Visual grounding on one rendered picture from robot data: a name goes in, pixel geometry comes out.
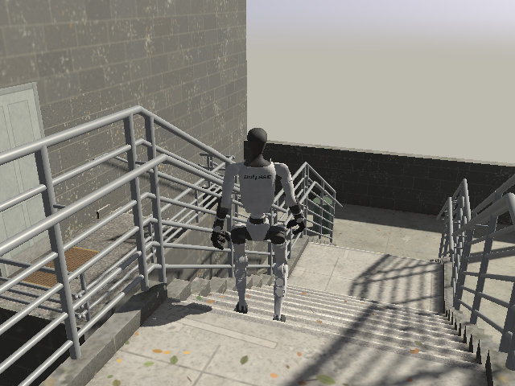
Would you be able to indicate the left robot forearm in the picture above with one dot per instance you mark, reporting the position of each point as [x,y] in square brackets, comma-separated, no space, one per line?
[221,213]

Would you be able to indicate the robot left upper arm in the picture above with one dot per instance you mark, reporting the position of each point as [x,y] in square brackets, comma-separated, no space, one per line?
[228,184]

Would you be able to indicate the robot left foot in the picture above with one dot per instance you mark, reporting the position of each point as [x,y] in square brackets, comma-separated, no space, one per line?
[242,308]

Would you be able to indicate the right robot forearm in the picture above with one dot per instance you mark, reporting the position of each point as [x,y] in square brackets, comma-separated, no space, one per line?
[297,211]

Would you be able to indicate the right robot hand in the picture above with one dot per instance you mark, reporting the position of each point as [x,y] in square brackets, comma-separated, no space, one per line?
[293,223]

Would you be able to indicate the left robot hand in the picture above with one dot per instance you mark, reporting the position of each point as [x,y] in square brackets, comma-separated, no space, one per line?
[216,236]

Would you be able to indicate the right robot shin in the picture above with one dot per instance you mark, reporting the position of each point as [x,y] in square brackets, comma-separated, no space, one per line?
[280,285]

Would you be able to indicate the robot right upper arm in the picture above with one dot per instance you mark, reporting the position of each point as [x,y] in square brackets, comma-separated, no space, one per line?
[282,170]

